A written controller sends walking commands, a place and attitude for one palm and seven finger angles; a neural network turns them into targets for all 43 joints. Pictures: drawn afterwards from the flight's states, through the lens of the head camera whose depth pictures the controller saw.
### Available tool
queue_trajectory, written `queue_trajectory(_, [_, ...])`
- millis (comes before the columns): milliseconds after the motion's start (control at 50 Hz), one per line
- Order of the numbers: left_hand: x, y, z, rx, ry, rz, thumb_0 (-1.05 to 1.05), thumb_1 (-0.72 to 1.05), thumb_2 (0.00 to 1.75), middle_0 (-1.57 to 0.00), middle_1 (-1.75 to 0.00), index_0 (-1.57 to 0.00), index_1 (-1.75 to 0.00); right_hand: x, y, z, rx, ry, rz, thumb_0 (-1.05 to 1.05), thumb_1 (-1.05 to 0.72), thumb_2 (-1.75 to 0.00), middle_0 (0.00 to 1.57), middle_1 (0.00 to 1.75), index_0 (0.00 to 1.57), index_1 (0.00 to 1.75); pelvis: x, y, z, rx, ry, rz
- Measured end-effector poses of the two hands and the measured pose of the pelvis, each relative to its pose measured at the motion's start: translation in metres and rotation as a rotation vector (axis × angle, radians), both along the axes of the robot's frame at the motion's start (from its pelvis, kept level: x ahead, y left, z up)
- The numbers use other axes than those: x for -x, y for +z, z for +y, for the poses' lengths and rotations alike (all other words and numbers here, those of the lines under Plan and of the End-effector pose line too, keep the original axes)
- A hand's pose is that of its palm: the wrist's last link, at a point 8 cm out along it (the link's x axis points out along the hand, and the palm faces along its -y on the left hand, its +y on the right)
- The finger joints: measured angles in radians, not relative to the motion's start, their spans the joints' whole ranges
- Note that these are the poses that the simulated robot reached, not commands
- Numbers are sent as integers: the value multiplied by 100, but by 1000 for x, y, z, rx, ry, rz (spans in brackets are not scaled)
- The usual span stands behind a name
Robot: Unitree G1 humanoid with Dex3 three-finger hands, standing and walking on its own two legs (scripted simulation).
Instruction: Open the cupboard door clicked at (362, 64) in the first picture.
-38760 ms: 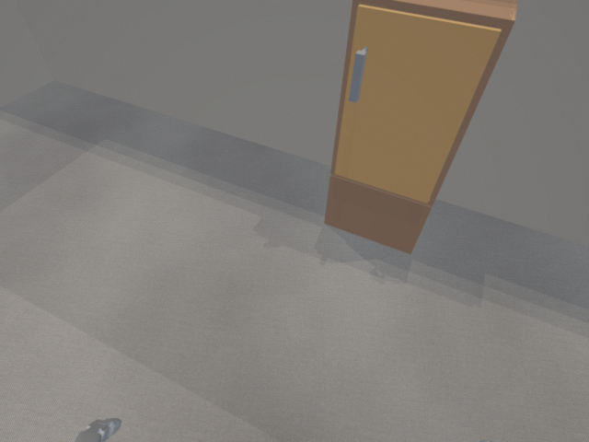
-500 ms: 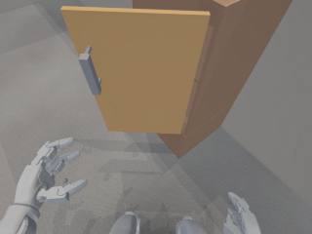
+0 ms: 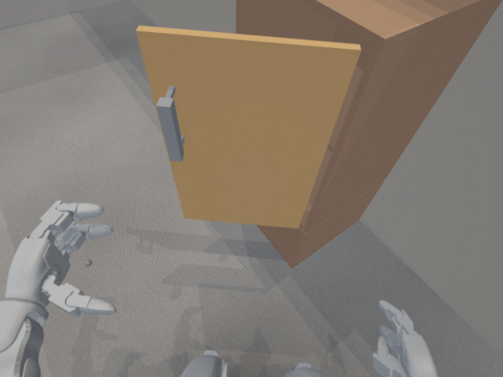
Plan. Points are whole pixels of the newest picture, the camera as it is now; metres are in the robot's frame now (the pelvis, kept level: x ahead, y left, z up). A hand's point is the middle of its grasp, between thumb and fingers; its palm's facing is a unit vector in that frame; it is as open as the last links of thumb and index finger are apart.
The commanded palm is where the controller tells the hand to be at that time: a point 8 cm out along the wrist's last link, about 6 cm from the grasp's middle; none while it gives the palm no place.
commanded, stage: raise the hand with hooked fingers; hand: left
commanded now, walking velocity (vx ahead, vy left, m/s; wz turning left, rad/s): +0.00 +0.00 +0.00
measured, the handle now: (174, 124) +0.56 +0.19 +0.05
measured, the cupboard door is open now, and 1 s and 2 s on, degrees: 50 50 50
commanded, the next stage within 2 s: move the hooked fingers beside the handle in 0.78 s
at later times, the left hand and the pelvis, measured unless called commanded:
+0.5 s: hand (87, 231) +0.30 +0.26 +0.06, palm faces -0.01 -1.00 -0.03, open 14.0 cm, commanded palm +0.27 +0.31 +0.07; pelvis +0.01 +0.00 +0.01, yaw -1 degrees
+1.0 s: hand (90, 235) +0.30 +0.26 +0.06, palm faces +0.01 -1.00 -0.04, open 14.0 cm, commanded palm +0.28 +0.31 +0.07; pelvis +0.00 -0.01 +0.01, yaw +0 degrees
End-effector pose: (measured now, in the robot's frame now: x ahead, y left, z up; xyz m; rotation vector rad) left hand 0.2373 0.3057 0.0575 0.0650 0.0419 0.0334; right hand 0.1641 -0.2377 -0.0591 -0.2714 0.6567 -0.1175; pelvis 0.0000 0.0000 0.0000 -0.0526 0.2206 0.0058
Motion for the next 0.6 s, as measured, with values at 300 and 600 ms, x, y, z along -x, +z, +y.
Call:
queue_trajectory(300, [-38, 14, 20, 4, -22, -16, -1, -49, 30, -30, -120, -30, -120, 18, -7, -8, 21, -31, 100, 1, -90, -90, 21, 30, 20, 30, -6, 6, -1, -2, -7, 2])
queue_trajectory(600, [-42, 5, 9, 29, -29, 1, -1, -50, 30, -30, -120, -30, -120, 28, -4, -24, 37, -64, 126, 1, -90, -90, 21, 30, 20, 30, -7, 9, -4, -11, -17, 6])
